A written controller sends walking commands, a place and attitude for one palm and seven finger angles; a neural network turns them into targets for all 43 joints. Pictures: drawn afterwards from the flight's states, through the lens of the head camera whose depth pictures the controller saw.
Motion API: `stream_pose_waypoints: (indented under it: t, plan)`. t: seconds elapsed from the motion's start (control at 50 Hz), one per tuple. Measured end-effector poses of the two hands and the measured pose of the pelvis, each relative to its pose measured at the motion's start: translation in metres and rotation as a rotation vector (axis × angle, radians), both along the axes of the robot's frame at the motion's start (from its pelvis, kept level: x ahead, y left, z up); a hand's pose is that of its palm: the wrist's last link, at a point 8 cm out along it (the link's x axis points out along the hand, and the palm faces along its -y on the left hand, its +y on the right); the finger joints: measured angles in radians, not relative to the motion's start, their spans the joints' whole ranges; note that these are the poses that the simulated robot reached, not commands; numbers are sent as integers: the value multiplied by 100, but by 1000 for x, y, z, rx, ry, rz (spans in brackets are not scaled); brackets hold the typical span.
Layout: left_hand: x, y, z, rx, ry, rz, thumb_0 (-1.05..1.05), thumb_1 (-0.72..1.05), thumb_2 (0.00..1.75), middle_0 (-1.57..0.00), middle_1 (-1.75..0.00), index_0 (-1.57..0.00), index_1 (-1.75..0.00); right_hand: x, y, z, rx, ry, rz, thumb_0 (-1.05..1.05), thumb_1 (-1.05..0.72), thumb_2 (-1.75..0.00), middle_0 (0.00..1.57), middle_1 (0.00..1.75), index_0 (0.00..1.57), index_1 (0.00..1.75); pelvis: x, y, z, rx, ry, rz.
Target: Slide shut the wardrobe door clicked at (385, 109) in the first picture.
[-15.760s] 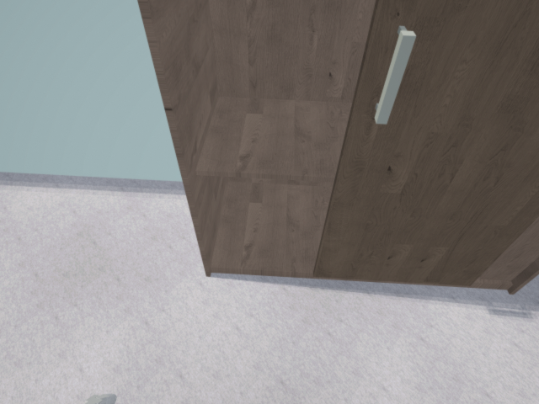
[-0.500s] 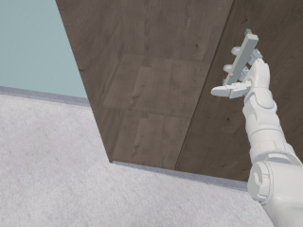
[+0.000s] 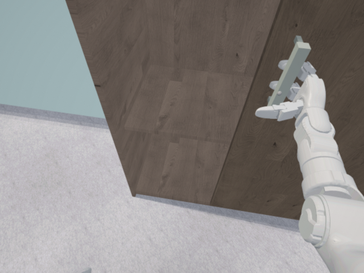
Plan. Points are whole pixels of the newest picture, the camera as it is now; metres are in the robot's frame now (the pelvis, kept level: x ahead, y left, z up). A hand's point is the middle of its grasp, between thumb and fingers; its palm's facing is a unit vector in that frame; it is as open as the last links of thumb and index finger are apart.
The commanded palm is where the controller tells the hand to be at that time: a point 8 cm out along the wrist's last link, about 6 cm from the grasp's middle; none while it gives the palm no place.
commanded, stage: grip the handle and tug to test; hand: right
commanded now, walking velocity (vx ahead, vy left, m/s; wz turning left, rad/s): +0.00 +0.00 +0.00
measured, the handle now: (283, 78) +0.54 -0.14 +0.17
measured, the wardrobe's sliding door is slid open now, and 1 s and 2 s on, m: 0.43 0.43 0.43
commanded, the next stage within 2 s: tug the door sideways, standing still in 1.42 s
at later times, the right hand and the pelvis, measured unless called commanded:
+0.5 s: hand (283, 91) +0.48 -0.13 +0.17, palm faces +0.03 +1.00 +0.01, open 8.7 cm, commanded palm +0.45 -0.18 +0.17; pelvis +0.00 -0.01 +0.00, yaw +0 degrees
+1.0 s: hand (280, 91) +0.48 -0.13 +0.17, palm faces +0.03 +1.00 +0.02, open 6.6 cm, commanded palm +0.45 -0.18 +0.17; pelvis +0.01 +0.00 +0.00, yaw +1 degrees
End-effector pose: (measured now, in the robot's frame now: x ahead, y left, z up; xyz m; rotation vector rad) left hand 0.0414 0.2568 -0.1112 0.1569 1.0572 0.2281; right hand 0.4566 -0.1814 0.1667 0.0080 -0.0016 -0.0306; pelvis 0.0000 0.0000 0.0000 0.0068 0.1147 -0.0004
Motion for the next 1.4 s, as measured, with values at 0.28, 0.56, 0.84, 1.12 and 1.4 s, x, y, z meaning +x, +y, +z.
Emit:
stream_pose_waypoints:
  t: [0.28, 0.56, 0.84, 1.12, 1.4]
  plan:
    - [-3, -6, 0, 1, 10, 4, 0, 90, 90, -20, -30, -20, -30, -2, -8, 5, 7, -19, 7, -1, 22, -42, 33, 124, 31, 123, 1, -6, 0, 5, -2, -2]
    - [-6, -12, -2, -7, 15, 2, 0, 90, 90, -20, -30, -20, -30, 1, -6, 4, -1, -25, -7, 0, -41, -68, 37, 132, 35, 131, 1, -10, -1, 5, 7, 1]
    - [1, -8, 0, -9, 1, 11, 1, 90, 90, -21, -30, -21, -30, 1, -1, 4, 13, -22, -1, 1, -61, -78, 32, 135, 30, 134, 6, -6, 0, 3, -2, 8]
    - [10, 0, 3, 0, -13, 12, 0, 90, 90, -20, -30, -20, -30, 0, -1, 4, 9, -17, -2, 1, -62, -77, 32, 135, 30, 135, 6, -1, 1, 0, 0, 9]
    - [30, -1, 4, -22, -40, 28, 1, 90, 90, -20, -30, -20, -30, -1, 1, 4, 7, -23, -4, 1, -66, -74, 29, 135, 26, 134, 21, 0, 4, -4, -7, 24]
